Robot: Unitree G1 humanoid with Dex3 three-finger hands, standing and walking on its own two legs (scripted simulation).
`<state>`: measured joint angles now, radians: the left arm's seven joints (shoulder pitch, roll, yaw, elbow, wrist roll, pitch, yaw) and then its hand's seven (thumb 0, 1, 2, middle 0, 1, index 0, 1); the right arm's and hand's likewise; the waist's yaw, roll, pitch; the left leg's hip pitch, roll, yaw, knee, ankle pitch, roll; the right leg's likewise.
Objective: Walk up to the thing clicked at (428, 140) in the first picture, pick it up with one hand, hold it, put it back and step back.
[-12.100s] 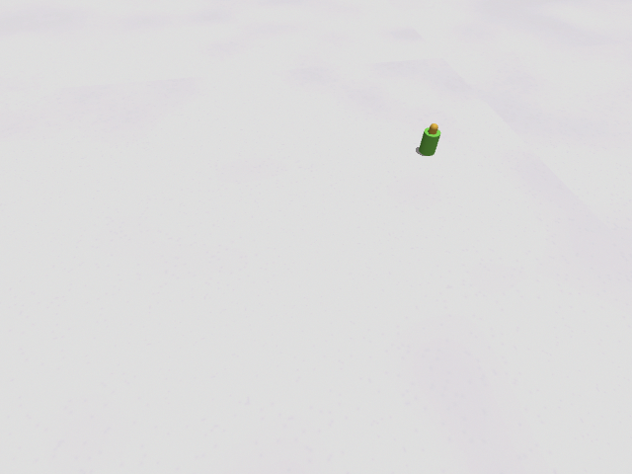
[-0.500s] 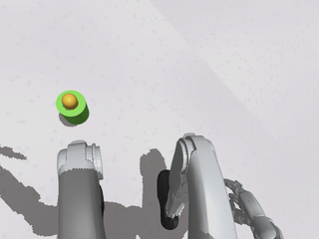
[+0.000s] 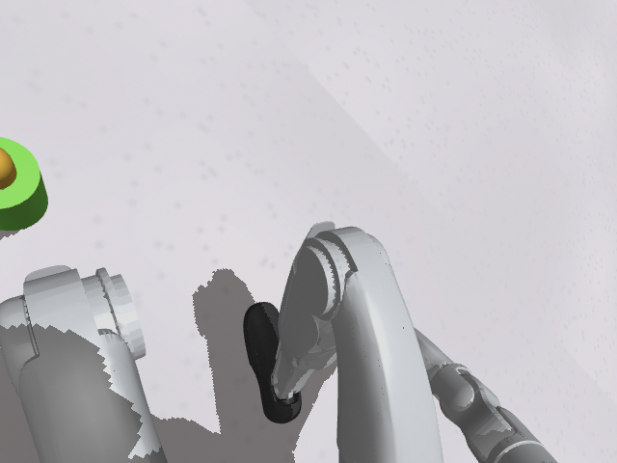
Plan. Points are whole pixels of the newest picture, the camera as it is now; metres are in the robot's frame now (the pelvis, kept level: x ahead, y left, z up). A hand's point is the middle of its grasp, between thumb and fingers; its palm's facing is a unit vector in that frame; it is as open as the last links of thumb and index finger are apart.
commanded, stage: close in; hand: left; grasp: from the side
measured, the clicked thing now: out of the picture +0.45 +0.25 -0.21
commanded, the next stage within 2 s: rest palm in 0.48 s
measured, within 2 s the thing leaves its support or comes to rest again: leaves its support in 1.80 s
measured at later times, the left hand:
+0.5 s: hand out of the picture +0.42 +0.26 -0.17, palm faces +0.19 -0.98 +0.01, open 17.4 cm
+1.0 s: hand out of the picture +0.43 +0.25 -0.18, palm faces +0.21 -0.98 -0.01, open 13.7 cm
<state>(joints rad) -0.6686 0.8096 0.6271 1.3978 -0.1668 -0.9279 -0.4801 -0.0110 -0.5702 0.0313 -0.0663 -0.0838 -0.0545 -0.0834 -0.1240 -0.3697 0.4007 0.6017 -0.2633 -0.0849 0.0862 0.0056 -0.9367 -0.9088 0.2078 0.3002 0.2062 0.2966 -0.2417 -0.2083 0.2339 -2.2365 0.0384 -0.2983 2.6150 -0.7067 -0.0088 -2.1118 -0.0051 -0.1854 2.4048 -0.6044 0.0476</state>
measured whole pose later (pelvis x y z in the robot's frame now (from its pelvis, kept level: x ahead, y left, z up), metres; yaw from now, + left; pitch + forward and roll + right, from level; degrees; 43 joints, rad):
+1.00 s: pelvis -0.01 +0.01 -0.01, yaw -3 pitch +11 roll -18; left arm -0.67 0.84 0.43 1.49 -0.06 -1.14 -0.05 -0.01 -0.11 0.33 -0.30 -0.28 -0.29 -0.28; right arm -0.18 -0.37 0.53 0.56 -0.38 0.00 0.15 0.00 -0.90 -0.90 0.21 0.30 0.21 0.30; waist -0.27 -0.28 0.32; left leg -2.21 0.03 -0.40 2.66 -0.70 -0.01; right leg -2.05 0.03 -0.26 2.38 -0.57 0.07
